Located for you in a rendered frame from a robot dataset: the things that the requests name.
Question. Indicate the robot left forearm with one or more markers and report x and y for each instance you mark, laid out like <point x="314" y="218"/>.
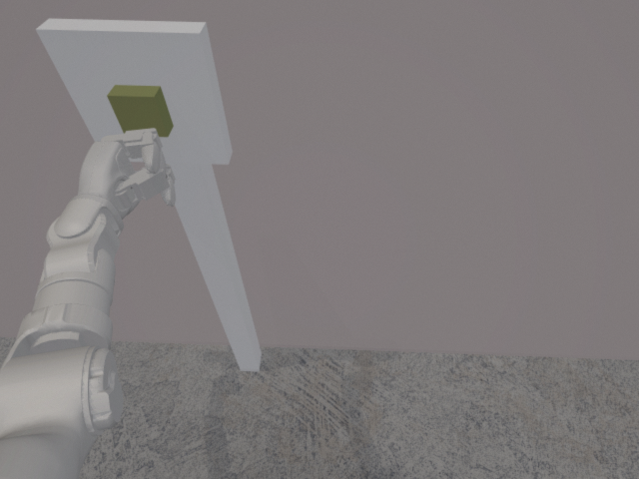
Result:
<point x="75" y="292"/>

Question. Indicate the button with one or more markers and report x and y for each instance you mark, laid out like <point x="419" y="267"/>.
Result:
<point x="141" y="107"/>

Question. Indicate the robot left upper arm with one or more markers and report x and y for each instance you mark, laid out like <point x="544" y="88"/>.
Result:
<point x="53" y="406"/>

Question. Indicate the robot left hand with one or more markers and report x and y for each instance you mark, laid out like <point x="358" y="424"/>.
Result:
<point x="108" y="173"/>

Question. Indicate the panel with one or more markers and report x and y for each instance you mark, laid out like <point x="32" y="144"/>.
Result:
<point x="91" y="57"/>

